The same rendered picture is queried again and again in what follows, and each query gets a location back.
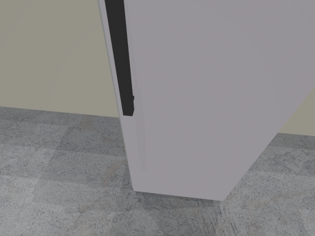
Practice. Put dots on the fridge door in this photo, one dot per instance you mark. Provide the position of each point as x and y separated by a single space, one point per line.
213 82

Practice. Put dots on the handle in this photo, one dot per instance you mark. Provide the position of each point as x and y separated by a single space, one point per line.
117 25

